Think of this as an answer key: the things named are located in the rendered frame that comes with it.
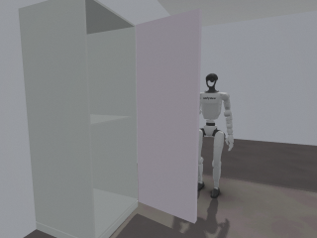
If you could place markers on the humanoid robot torso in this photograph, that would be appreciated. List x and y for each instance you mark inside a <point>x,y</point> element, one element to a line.
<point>211,105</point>

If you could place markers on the robot left thigh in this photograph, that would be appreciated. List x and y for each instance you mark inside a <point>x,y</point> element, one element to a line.
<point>218,147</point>

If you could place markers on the left robot upper arm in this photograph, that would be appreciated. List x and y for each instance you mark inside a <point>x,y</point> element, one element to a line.
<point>227,105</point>

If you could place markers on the fridge door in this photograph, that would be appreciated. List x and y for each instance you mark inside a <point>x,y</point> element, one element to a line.
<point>168,71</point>

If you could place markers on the robot left forearm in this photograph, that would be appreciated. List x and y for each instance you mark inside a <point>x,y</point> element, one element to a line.
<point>229,124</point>

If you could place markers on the robot left hand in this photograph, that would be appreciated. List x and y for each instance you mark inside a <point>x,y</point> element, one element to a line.
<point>231,141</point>

